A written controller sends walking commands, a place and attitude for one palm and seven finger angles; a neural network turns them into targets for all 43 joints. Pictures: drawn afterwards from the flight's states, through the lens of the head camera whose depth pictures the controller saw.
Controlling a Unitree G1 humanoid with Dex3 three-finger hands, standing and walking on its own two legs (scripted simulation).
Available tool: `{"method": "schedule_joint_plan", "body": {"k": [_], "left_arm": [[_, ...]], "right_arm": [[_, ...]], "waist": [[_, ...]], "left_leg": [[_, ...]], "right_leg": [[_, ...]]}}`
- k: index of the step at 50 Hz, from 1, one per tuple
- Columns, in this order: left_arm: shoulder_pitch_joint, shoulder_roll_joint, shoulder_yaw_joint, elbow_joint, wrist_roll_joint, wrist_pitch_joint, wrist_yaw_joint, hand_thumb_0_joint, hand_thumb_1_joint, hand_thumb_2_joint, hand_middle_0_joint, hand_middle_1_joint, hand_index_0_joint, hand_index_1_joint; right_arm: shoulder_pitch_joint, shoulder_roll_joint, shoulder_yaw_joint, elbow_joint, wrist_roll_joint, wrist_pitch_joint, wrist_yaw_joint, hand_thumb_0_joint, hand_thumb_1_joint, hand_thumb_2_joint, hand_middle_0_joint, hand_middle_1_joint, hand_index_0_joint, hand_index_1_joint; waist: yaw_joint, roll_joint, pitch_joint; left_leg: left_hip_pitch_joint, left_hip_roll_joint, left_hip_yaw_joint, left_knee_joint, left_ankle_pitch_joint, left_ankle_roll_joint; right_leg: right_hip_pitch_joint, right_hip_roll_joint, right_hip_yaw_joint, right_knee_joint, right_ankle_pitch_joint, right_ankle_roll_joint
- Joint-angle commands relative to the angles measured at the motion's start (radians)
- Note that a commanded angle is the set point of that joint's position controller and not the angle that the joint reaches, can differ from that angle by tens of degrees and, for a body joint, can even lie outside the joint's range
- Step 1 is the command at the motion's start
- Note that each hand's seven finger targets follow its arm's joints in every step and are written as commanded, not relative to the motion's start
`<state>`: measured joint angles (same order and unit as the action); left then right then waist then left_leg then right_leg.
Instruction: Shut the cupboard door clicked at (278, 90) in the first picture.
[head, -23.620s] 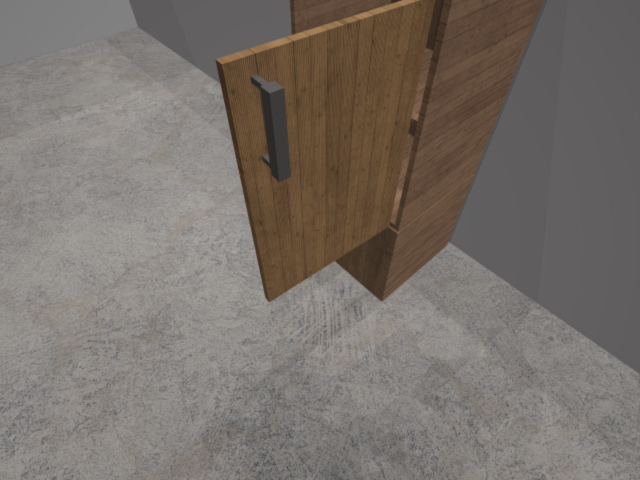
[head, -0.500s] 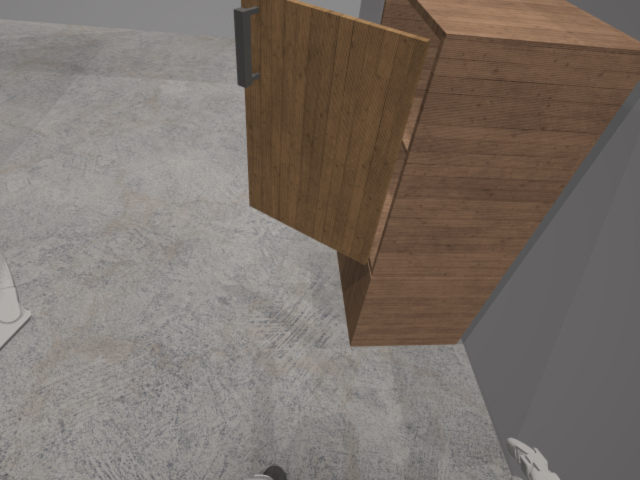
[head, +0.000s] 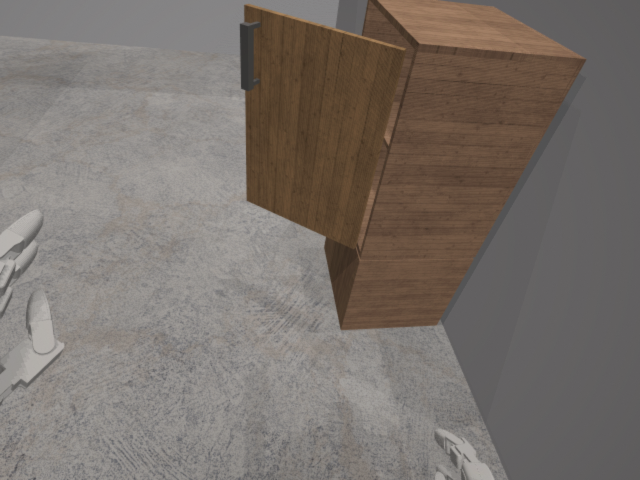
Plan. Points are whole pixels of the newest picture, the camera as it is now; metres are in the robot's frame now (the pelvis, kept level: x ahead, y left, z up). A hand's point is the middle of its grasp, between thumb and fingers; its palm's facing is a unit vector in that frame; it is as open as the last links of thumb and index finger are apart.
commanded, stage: stop stepping back and stand still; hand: left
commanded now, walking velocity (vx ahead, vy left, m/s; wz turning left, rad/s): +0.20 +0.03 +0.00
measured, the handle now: (251, 56) +1.04 +0.18 +0.13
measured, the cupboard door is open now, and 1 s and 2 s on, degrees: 54 54 54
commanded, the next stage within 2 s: let the arm hang, fingers relaxed in 0.90 s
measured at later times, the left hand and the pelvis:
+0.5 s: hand out of the picture +0.18 +0.32 +0.17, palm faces +0.43 -0.75 -0.50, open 7.4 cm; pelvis -0.02 +0.05 -0.02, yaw +1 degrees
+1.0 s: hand out of the picture +0.21 +0.33 +0.15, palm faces +0.43 -0.78 -0.46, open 7.4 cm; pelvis +0.01 +0.06 -0.01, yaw +0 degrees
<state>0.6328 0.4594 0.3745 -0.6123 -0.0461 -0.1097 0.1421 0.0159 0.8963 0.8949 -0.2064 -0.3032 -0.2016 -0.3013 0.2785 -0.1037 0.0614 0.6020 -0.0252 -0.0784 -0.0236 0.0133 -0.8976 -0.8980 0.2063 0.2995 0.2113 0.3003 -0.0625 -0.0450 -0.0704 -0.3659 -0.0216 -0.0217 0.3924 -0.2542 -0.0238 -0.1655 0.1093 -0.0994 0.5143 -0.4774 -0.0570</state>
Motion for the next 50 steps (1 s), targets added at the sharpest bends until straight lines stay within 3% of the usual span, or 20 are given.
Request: {"method": "schedule_joint_plan", "body": {"k": [1,2,3,5,7,9,12,13,14,15,16,19,24,28,29,31,33,37,49,50], "left_arm": [[-0.168,0.290,0.288,-0.208,-0.022,-0.079,0.035,0.000,0.900,0.900,-0.200,-0.300,-0.200,-0.300],[-0.256,0.317,0.332,-0.141,-0.030,-0.109,0.044,0.000,0.900,0.900,-0.200,-0.300,-0.200,-0.300],[-0.219,0.198,0.248,0.018,-0.016,-0.108,0.043,0.000,0.900,0.900,-0.200,-0.300,-0.200,-0.300],[-0.253,0.141,0.159,0.088,-0.003,-0.098,0.032,0.000,0.900,0.900,-0.200,-0.300,-0.200,-0.300],[-0.283,0.101,0.088,0.062,0.010,-0.107,0.035,0.000,0.900,0.900,-0.200,-0.300,-0.200,-0.300],[-0.342,0.098,0.053,-0.027,0.019,-0.116,0.047,0.000,0.900,0.900,-0.200,-0.300,-0.200,-0.300],[-0.317,0.128,0.082,-0.112,0.019,-0.128,0.066,0.000,0.900,0.900,-0.200,-0.300,-0.200,-0.300],[-0.307,0.148,0.115,-0.151,0.011,-0.135,0.068,0.000,0.900,0.900,-0.200,-0.300,-0.200,-0.300],[-0.275,0.175,0.154,-0.194,0.006,-0.145,0.069,0.000,0.900,0.900,-0.200,-0.300,-0.200,-0.300],[-0.257,0.185,0.174,-0.206,0.004,-0.161,0.061,0.000,0.900,0.900,-0.200,-0.300,-0.200,-0.300],[-0.243,0.214,0.212,-0.206,0.006,-0.162,0.057,0.000,0.900,0.900,-0.200,-0.300,-0.200,-0.300],[-0.133,0.198,0.231,-0.222,0.007,-0.161,0.045,0.000,0.900,0.900,-0.200,-0.300,-0.200,-0.300],[-0.049,0.144,0.207,-0.036,0.001,-0.120,0.031,0.000,0.900,0.900,-0.200,-0.300,-0.200,-0.300],[-0.093,0.131,0.177,0.031,-0.011,-0.102,0.032,0.000,0.900,0.900,-0.200,-0.300,-0.200,-0.300],[-0.096,0.130,0.166,0.019,-0.010,-0.095,0.038,0.000,0.900,0.900,-0.200,-0.300,-0.200,-0.300],[-0.145,0.135,0.156,-0.039,0.003,-0.111,0.049,0.000,0.900,0.900,-0.200,-0.300,-0.200,-0.300],[-0.156,0.145,0.168,-0.071,0.009,-0.127,0.057,0.000,0.900,0.900,-0.200,-0.300,-0.200,-0.300],[-0.163,0.150,0.169,-0.141,0.015,-0.151,0.054,0.000,0.900,0.900,-0.200,-0.300,-0.200,-0.300],[-0.071,0.123,0.168,-0.032,-0.002,-0.139,0.044,0.000,0.900,0.900,-0.200,-0.300,-0.200,-0.300],[-0.186,-0.030,-0.276,0.690,0.081,0.002,-0.109,0.000,0.900,0.900,-0.200,-0.300,-0.200,-0.300]], "right_arm": [[-0.127,-0.194,-0.105,-0.087,0.010,0.002,-0.040,0.000,-0.900,-0.900,0.200,0.300,0.200,0.300],[-0.143,-0.205,-0.102,-0.088,-0.002,-0.007,-0.038,0.000,-0.900,-0.900,0.200,0.300,0.200,0.300],[-0.114,-0.190,-0.112,-0.086,0.018,-0.012,-0.049,0.000,-0.900,-0.900,0.200,0.300,0.200,0.300],[-0.153,-0.223,-0.122,-0.093,0.029,-0.018,-0.062,0.000,-0.900,-0.900,0.200,0.300,0.200,0.300],[-0.160,-0.214,-0.106,-0.085,0.024,-0.022,-0.073,0.000,-0.900,-0.900,0.200,0.300,0.200,0.300],[-0.180,-0.213,-0.103,-0.090,0.022,-0.050,-0.085,0.000,-0.900,-0.900,0.200,0.300,0.200,0.300],[-0.133,-0.223,-0.106,-0.093,0.017,-0.074,-0.096,0.000,-0.900,-0.900,0.200,0.300,0.200,0.300],[-0.118,-0.246,-0.115,-0.103,0.022,-0.077,-0.098,0.000,-0.900,-0.900,0.200,0.300,0.200,0.300],[-0.120,-0.266,-0.121,-0.124,0.031,-0.077,-0.098,0.000,-0.900,-0.900,0.200,0.300,0.200,0.300],[-0.118,-0.229,-0.110,-0.110,0.017,-0.081,-0.086,0.000,-0.900,-0.900,0.200,0.300,0.200,0.300],[-0.125,-0.222,-0.109,-0.100,0.004,-0.088,-0.078,0.000,-0.900,-0.900,0.200,0.300,0.200,0.300],[-0.127,-0.218,-0.108,-0.095,0.014,-0.089,-0.047,0.000,-0.900,-0.900,0.200,0.300,0.200,0.300],[-0.107,-0.218,-0.099,-0.117,0.024,-0.061,-0.034,0.000,-0.900,-0.900,0.200,0.300,0.200,0.300],[-0.088,-0.198,-0.105,-0.104,0.035,-0.050,-0.034,0.000,-0.900,-0.900,0.200,0.300,0.200,0.300],[-0.096,-0.200,-0.105,-0.105,0.039,-0.043,-0.033,0.000,-0.900,-0.900,0.200,0.300,0.200,0.300],[-0.123,-0.193,-0.091,-0.104,0.036,-0.041,-0.038,0.000,-0.900,-0.900,0.200,0.300,0.200,0.300],[-0.130,-0.192,-0.086,-0.098,0.031,-0.044,-0.051,0.000,-0.900,-0.900,0.200,0.300,0.200,0.300],[-0.166,-0.208,-0.087,-0.120,0.029,-0.050,-0.068,0.000,-0.900,-0.900,0.200,0.300,0.200,0.300],[-0.141,-0.221,-0.100,-0.145,0.041,-0.033,-0.058,0.000,-0.900,-0.900,0.200,0.300,0.200,0.300],[-0.228,-0.398,-0.131,0.041,0.041,-0.091,0.041,0.000,-0.900,-0.900,0.200,0.300,0.200,0.300]], "waist": [[0.046,-0.103,0.036],[0.023,-0.104,0.091],[0.020,-0.090,0.059],[0.032,0.003,0.172],[0.044,0.045,0.154],[0.058,-0.029,0.134],[0.043,0.017,0.080],[0.035,0.135,0.065],[0.036,0.318,0.038],[0.033,0.351,0.020],[0.030,0.340,0.047],[0.054,0.289,0.015],[0.049,0.217,0.024],[0.042,-0.135,-0.008],[0.044,-0.147,-0.014],[0.046,-0.119,-0.019],[0.042,-0.070,-0.046],[0.062,0.235,-0.019],[0.055,0.099,-0.049],[0.030,0.105,0.049]], "left_leg": [[-0.326,0.015,0.008,0.710,-0.131,-0.006],[-0.301,0.092,-0.043,0.829,-0.109,-0.014],[-0.333,0.087,-0.029,0.810,-0.109,0.006],[-0.268,0.130,-0.025,0.712,-0.077,0.016],[-0.168,0.120,0.049,0.525,-0.095,0.027],[-0.038,0.105,0.096,0.339,-0.122,0.038],[0.178,0.064,0.152,0.107,-0.102,0.042],[0.215,0.145,-0.003,0.005,-0.125,0.081],[0.309,0.299,-0.253,-0.068,0.016,0.134],[0.256,0.375,-0.399,-0.158,-0.028,0.174],[0.182,0.409,-0.449,-0.193,-0.084,0.200],[0.134,0.323,-0.165,-0.107,0.063,0.142],[-0.072,0.249,0.003,-0.011,-0.094,0.072],[-0.024,0.075,0.070,0.288,-0.105,0.018],[-0.041,0.062,0.056,0.349,-0.111,0.011],[-0.063,0.065,0.031,0.314,-0.146,0.017],[0.043,0.060,0.040,0.139,-0.002,0.026],[0.125,0.191,-0.106,-0.030,0.292,0.066],[0.050,0.122,-0.016,0.032,0.190,0.032],[0.026,0.129,0.000,0.188,0.367,0.032]], "right_leg": [[-0.040,-0.493,0.499,-0.394,-0.125,-0.236],[-0.180,-0.531,0.495,-0.401,-0.163,-0.246],[-0.130,-0.457,0.435,-0.395,-0.306,-0.198],[-0.263,-0.429,0.437,-0.387,-0.368,-0.176],[-0.236,-0.390,0.317,-0.342,-0.273,-0.153],[-0.209,-0.373,0.250,-0.289,-0.214,-0.131],[-0.216,-0.257,0.129,-0.096,-0.130,-0.071],[-0.249,-0.192,0.085,0.076,-0.059,-0.026],[-0.345,-0.105,0.001,0.283,0.014,0.035],[-0.345,-0.095,0.040,0.385,-0.106,0.046],[-0.335,-0.118,0.093,0.444,-0.068,0.048],[-0.202,-0.120,0.058,0.258,0.080,0.057],[0.076,-0.095,0.023,-0.043,0.197,0.059],[-0.050,-0.307,0.375,-0.207,0.262,-0.051],[-0.036,-0.355,0.415,-0.224,0.300,-0.088],[0.032,-0.366,0.343,-0.173,0.436,-0.101],[0.040,-0.310,0.235,-0.100,0.499,-0.049],[-0.015,-0.146,0.103,-0.013,0.377,0.055],[0.082,-0.191,0.160,-0.091,0.511,0.036],[-0.071,-0.272,0.087,0.019,0.680,0.021]]}}
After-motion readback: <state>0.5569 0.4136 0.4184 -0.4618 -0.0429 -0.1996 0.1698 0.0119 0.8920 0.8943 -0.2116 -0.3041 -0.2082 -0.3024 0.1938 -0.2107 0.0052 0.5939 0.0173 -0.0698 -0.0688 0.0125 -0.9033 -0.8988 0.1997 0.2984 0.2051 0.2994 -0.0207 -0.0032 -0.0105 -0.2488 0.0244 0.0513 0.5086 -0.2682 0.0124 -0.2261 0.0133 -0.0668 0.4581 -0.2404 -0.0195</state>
